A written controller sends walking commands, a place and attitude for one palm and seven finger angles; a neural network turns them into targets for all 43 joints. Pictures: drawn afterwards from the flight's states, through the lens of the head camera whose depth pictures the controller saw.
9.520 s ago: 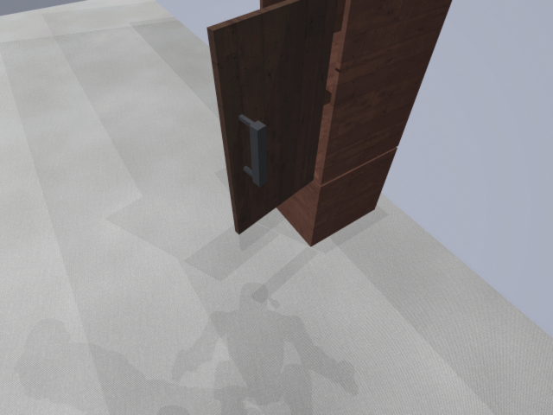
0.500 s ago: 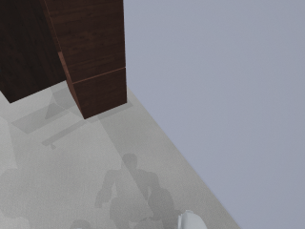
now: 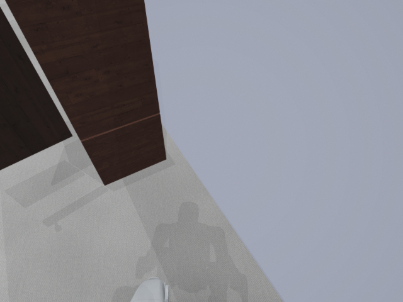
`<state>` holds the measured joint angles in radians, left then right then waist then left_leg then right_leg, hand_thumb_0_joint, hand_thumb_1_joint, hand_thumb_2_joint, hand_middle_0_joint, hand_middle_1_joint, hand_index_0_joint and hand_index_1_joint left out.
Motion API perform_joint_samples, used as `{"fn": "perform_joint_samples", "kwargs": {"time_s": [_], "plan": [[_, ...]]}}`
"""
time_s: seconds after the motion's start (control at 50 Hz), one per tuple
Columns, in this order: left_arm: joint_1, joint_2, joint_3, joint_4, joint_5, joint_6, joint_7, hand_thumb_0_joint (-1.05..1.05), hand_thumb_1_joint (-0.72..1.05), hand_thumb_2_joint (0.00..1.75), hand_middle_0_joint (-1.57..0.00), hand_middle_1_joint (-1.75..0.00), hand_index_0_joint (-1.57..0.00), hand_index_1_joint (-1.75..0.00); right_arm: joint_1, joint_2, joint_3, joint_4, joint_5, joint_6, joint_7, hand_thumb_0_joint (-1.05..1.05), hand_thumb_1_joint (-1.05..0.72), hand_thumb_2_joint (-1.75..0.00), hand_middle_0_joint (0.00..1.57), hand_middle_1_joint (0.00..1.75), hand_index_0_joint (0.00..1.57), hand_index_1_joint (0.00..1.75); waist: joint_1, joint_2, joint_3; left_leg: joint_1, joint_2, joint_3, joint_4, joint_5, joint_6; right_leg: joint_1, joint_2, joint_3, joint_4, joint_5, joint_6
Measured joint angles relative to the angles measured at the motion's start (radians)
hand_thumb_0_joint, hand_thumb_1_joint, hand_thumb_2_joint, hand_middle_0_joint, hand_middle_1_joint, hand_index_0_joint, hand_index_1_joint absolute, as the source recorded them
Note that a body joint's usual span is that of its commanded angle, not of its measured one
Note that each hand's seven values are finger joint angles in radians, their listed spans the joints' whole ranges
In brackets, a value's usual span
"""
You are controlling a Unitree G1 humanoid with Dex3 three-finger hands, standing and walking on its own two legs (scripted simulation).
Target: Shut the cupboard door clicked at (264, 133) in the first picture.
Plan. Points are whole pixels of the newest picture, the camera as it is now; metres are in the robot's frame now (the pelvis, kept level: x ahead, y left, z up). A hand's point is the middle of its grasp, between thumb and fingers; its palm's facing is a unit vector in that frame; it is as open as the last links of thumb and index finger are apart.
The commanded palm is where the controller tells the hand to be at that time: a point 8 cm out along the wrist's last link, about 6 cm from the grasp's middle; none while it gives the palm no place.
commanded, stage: walk to a spot facing it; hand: left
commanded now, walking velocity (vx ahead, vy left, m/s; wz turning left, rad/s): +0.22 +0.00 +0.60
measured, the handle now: out of the picture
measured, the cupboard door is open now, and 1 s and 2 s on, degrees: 100 100 100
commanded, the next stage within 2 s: turn to face it in 0.06 s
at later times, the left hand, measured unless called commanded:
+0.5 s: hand (85, 296) +0.17 +0.28 -0.19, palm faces +0.31 -0.93 -0.17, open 7.4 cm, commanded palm none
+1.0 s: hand (106, 251) +0.26 +0.24 -0.15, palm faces +0.43 -0.86 -0.28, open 7.4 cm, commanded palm none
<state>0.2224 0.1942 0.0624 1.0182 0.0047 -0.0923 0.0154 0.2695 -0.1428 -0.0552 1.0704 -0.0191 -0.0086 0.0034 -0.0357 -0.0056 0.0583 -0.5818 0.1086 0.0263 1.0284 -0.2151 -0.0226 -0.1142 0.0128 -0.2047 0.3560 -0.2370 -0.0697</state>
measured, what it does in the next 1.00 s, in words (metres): walks ahead, turning left: left foot, then right foot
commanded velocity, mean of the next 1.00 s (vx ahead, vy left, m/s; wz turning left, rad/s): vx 0.02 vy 0.00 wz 0.54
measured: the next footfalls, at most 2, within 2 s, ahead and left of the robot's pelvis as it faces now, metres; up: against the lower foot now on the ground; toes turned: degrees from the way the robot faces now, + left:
left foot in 0.28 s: +0.24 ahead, +0.14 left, +0.00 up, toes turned +14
right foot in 0.90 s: +0.29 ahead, -0.07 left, +0.00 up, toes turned +27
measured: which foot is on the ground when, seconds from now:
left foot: up 0.00-0.26, down 0.28-0.90, up 0.92-1.00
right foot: down 0.00-0.28, up 0.30-0.88, down 0.90-1.00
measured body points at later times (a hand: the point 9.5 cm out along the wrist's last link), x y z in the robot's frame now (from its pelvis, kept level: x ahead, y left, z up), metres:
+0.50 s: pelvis +0.15 +0.07 -0.01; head +0.19 +0.12 +0.44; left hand +0.15 +0.33 -0.17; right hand +0.31 -0.14 -0.14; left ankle +0.20 +0.13 -0.74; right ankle +0.20 -0.12 -0.64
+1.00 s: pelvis +0.23 +0.01 -0.01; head +0.28 +0.01 +0.44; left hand +0.23 +0.28 -0.13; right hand +0.37 -0.22 -0.16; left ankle +0.17 +0.12 -0.68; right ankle +0.25 -0.09 -0.74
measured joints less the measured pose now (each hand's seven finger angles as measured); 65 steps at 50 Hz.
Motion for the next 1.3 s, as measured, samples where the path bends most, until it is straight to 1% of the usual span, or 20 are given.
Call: {"fn": "perform_joint_samples", "kwargs": {"time_s": [0.12, 0.22, 0.26, 0.28, 0.3, 0.32, 0.36, 0.4, 0.48, 0.58, 0.72, 0.82, 0.86, 0.9, 0.92, 0.96, 1.02, 1.06, 1.18, 1.3], "plan": [[0.105, -0.003, -0.019, 0.061, 0.008, 0.010, -0.004, -0.02, 0.94, 0.90, -0.20, -0.30, -0.20, -0.30, -0.132, -0.055, -0.011, -0.050, 0.001, 0.017, 0.018, 0.00, -0.92, -0.90, 0.19, 0.30, 0.20, 0.30, 0.045, -0.001, -0.006, -0.025, -0.011, 0.048, -0.170, 0.053, -0.004, 0.110, -0.013, -0.049, -0.046, -0.056, 0.032], [0.177, -0.010, -0.030, 0.093, 0.015, 0.029, -0.007, 0.00, 0.93, 0.90, -0.20, -0.30, -0.20, -0.30, -0.226, -0.079, -0.002, -0.096, -0.001, 0.019, 0.025, 0.00, -0.92, -0.90, 0.19, 0.30, 0.19, 0.30, 0.083, -0.032, 0.020, 0.048, -0.056, 0.101, -0.300, -0.006, 0.028, 0.163, -0.061, -0.087, 0.013, -0.149, 0.079], [0.203, -0.015, -0.032, 0.102, 0.012, 0.042, -0.012, 0.00, 0.92, 0.90, -0.20, -0.30, -0.20, -0.30, -0.243, -0.089, 0.006, -0.122, -0.006, 0.006, 0.024, 0.00, -0.92, -0.90, 0.19, 0.30, 0.20, 0.30, 0.084, -0.038, 0.026, 0.125, -0.086, 0.121, -0.390, 0.032, 0.051, 0.135, -0.103, -0.096, 0.154, -0.208, 0.099], [0.223, -0.025, -0.035, 0.100, 0.007, 0.051, -0.017, 0.00, 0.92, 0.90, -0.20, -0.30, -0.20, -0.30, -0.242, -0.104, 0.010, -0.141, -0.010, -0.005, 0.024, 0.00, -0.92, -0.90, 0.19, 0.30, 0.20, 0.30, 0.084, -0.010, 0.014, 0.158, -0.078, 0.104, -0.422, 0.089, 0.097, 0.074, -0.110, -0.088, 0.308, -0.212, 0.107], [0.218, -0.022, -0.037, 0.098, 0.002, 0.065, -0.021, 0.00, 0.92, 0.90, -0.20, -0.30, -0.20, -0.30, -0.243, -0.105, 0.008, -0.152, -0.007, -0.017, 0.016, 0.00, -0.91, -0.90, 0.20, 0.30, 0.20, 0.30, 0.076, -0.009, 0.015, 0.146, -0.088, 0.095, -0.387, 0.043, 0.128, -0.007, -0.121, -0.041, 0.493, -0.240, 0.114], [0.197, -0.013, -0.035, 0.092, 0.000, 0.082, -0.020, 0.00, 0.91, 0.90, -0.20, -0.30, -0.20, -0.30, -0.241, -0.100, 0.009, -0.157, -0.001, -0.022, 0.009, 0.00, -0.91, -0.90, 0.20, 0.30, 0.20, 0.30, 0.077, -0.020, 0.025, 0.142, -0.103, 0.092, -0.352, 0.001, 0.140, -0.084, -0.123, 0.024, 0.657, -0.265, 0.118], [0.144, 0.006, -0.022, 0.060, 0.003, 0.101, -0.012, 0.01, 0.91, 0.90, -0.20, -0.30, -0.20, -0.30, -0.224, -0.087, 0.019, -0.160, 0.005, -0.023, -0.003, 0.00, -0.91, -0.89, 0.20, 0.30, 0.20, 0.30, 0.086, -0.039, 0.042, 0.158, -0.123, 0.081, -0.350, -0.030, 0.139, -0.220, -0.118, 0.110, 0.859, -0.250, 0.131], [0.078, 0.018, -0.010, 0.022, 0.009, 0.109, -0.008, 0.01, 0.91, 0.90, -0.20, -0.30, -0.20, -0.30, -0.198, -0.076, 0.028, -0.153, 0.007, -0.016, -0.013, 0.00, -0.91, -0.89, 0.20, 0.30, 0.20, 0.30, 0.090, -0.041, 0.052, 0.183, -0.138, 0.056, -0.397, -0.007, 0.121, -0.324, -0.122, 0.150, 0.909, -0.189, 0.143], [-0.024, 0.022, 0.001, -0.059, 0.014, 0.111, -0.013, 0.01, 0.91, 0.90, -0.20, -0.30, -0.20, -0.30, -0.151, -0.054, 0.037, -0.128, 0.008, 0.006, -0.012, 0.00, -0.91, -0.89, 0.20, 0.30, 0.20, 0.30, 0.081, -0.022, 0.051, 0.228, -0.157, 0.004, -0.488, 0.034, 0.129, -0.445, -0.129, 0.207, 0.852, -0.093, 0.156], [-0.085, 0.040, 0.009, -0.111, 0.017, 0.121, -0.008, 0.00, 0.91, 0.90, -0.20, -0.30, -0.20, -0.30, -0.088, -0.035, 0.024, -0.115, 0.007, 0.021, -0.010, 0.00, -0.93, -0.89, 0.20, 0.30, 0.21, 0.30, 0.044, -0.022, 0.016, 0.262, -0.175, -0.047, -0.559, 0.055, 0.124, -0.480, -0.114, 0.240, 0.767, -0.039, 0.170], [-0.133, 0.058, 0.005, -0.139, 0.013, 0.136, 0.000, 0.00, 0.91, 0.90, -0.20, -0.30, -0.20, -0.30, -0.007, -0.040, 0.005, -0.102, 0.000, 0.029, -0.013, 0.00, -0.92, -0.89, 0.20, 0.30, 0.21, 0.30, -0.003, -0.020, -0.010, 0.272, -0.190, -0.118, -0.571, 0.042, 0.103, -0.395, -0.063, 0.233, 0.595, -0.110, 0.171], [-0.158, 0.047, -0.010, -0.161, 0.004, 0.135, 0.004, 0.01, 0.91, 0.90, -0.20, -0.30, -0.20, -0.30, 0.020, -0.058, -0.009, -0.096, -0.003, 0.043, -0.017, 0.00, -0.91, -0.89, 0.20, 0.30, 0.20, 0.30, -0.024, -0.003, -0.004, 0.260, -0.203, -0.168, -0.544, 0.023, 0.075, -0.296, -0.016, 0.231, 0.438, -0.169, 0.150], [-0.160, 0.039, -0.016, -0.169, 0.000, 0.130, 0.006, 0.01, 0.91, 0.90, -0.20, -0.30, -0.20, -0.30, 0.023, -0.067, -0.014, -0.095, -0.001, 0.050, -0.018, 0.00, -0.91, -0.89, 0.20, 0.30, 0.20, 0.30, -0.027, 0.007, -0.001, 0.251, -0.210, -0.188, -0.528, 0.014, 0.060, -0.236, 0.000, 0.229, 0.332, -0.140, 0.138], [-0.146, 0.035, -0.023, -0.180, -0.002, 0.115, 0.007, 0.01, 0.91, 0.90, -0.20, -0.30, -0.20, -0.30, 0.029, -0.075, -0.019, -0.096, 0.009, 0.054, -0.017, 0.00, -0.91, -0.89, 0.20, 0.30, 0.20, 0.30, -0.019, 0.008, -0.007, 0.230, -0.224, -0.199, -0.483, -0.010, 0.042, -0.151, 0.000, 0.228, 0.170, -0.054, 0.108], [-0.141, 0.027, -0.024, -0.177, 0.002, 0.106, 0.011, 0.00, 0.91, 0.90, -0.20, -0.30, -0.20, -0.30, 0.017, -0.083, -0.023, -0.091, 0.013, 0.058, -0.016, 0.00, -0.91, -0.89, 0.20, 0.30, 0.20, 0.30, -0.011, 0.022, 0.001, 0.208, -0.217, -0.192, -0.416, -0.092, 0.026, -0.145, 0.009, 0.222, 0.166, -0.060, 0.076], [-0.121, 0.014, -0.035, -0.168, 0.006, 0.100, 0.013, 0.00, 0.91, 0.90, -0.20, -0.30, -0.20, -0.30, -0.005, -0.096, -0.031, -0.090, 0.011, 0.068, -0.013, 0.00, -0.91, -0.89, 0.20, 0.30, 0.20, 0.30, -0.017, 0.037, 0.015, 0.144, -0.206, -0.147, -0.206, -0.228, -0.001, -0.128, 0.006, 0.198, 0.174, -0.077, 0.040], [-0.084, -0.002, -0.043, -0.151, 0.002, 0.100, 0.014, 0.00, 0.91, 0.90, -0.20, -0.30, -0.20, -0.30, -0.032, -0.108, -0.036, -0.092, 0.008, 0.080, -0.003, 0.00, -0.91, -0.89, 0.20, 0.30, 0.20, 0.30, -0.021, 0.038, 0.023, 0.075, -0.170, -0.082, 0.041, -0.225, -0.035, -0.080, -0.016, 0.160, 0.136, -0.072, 0.029], [-0.060, -0.008, -0.043, -0.141, 0.000, 0.098, 0.014, 0.00, 0.91, 0.90, -0.20, -0.30, -0.20, -0.30, -0.051, -0.110, -0.034, -0.093, 0.007, 0.086, 0.002, 0.00, -0.91, -0.89, 0.20, 0.30, 0.20, 0.30, -0.016, 0.026, 0.027, 0.059, -0.143, -0.059, 0.104, -0.196, -0.049, -0.057, -0.030, 0.137, 0.112, -0.065, 0.027], [0.020, -0.015, -0.044, -0.104, 0.007, 0.087, 0.011, 0.00, 0.91, 0.90, -0.20, -0.30, -0.20, -0.30, -0.125, -0.115, -0.024, -0.095, 0.008, 0.095, 0.004, 0.00, -0.91, -0.89, 0.20, 0.30, 0.20, 0.30, 0.033, -0.003, 0.036, 0.105, -0.095, -0.038, -0.005, -0.194, -0.060, -0.025, -0.063, 0.081, 0.091, -0.069, 0.024], [0.104, 0.000, -0.037, -0.046, 0.018, 0.091, 0.007, 0.00, 0.91, 0.90, -0.20, -0.30, -0.20, -0.30, -0.214, -0.108, -0.008, -0.107, 0.013, 0.082, 0.003, 0.00, -0.91, -0.90, 0.20, 0.30, 0.20, 0.30, 0.085, -0.021, 0.038, 0.209, -0.103, -0.003, -0.218, -0.213, -0.039, -0.029, -0.081, 0.045, 0.123, -0.093, 0.038]]}}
